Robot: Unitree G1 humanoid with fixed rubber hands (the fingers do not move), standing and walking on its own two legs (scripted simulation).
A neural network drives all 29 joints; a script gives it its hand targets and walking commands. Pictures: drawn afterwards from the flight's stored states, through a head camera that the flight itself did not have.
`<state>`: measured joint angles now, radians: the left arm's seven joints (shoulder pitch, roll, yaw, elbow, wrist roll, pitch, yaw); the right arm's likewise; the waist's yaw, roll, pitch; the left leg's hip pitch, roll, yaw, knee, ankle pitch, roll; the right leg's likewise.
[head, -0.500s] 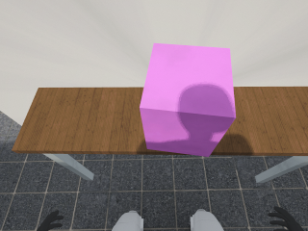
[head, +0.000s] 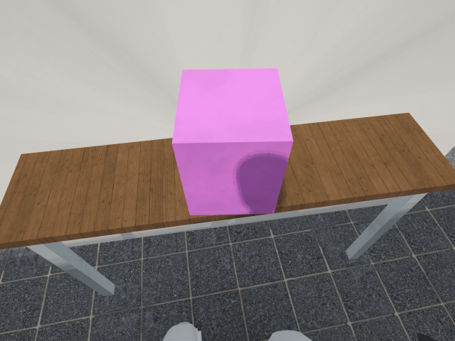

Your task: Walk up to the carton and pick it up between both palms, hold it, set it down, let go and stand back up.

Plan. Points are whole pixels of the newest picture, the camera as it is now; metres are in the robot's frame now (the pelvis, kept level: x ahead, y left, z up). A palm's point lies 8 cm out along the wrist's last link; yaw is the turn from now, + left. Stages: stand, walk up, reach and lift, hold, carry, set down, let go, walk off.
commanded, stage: walk up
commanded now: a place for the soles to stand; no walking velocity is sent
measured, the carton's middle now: (230, 146) +0.50 -0.01 +0.01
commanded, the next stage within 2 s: none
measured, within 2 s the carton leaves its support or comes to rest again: neither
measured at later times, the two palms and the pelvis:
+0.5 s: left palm out of the picture +0.08 +0.26 -0.09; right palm out of the picture +0.07 -0.34 -0.09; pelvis +0.01 -0.03 +0.02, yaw +1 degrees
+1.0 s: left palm out of the picture +0.10 +0.27 -0.08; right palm out of the picture +0.10 -0.33 -0.08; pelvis +0.02 -0.03 +0.03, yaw +2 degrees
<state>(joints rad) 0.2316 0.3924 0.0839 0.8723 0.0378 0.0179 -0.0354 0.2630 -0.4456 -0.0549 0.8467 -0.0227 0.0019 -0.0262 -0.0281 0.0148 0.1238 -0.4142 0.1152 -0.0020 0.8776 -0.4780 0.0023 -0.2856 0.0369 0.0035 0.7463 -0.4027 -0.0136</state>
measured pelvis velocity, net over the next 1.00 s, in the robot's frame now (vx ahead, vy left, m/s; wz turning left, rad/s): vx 0.02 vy -0.03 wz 0.03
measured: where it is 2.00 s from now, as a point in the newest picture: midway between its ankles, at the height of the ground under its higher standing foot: outside the picture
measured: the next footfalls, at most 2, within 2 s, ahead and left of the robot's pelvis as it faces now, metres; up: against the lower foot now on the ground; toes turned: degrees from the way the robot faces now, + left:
right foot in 1.86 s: +0.12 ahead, -0.14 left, +0.00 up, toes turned +1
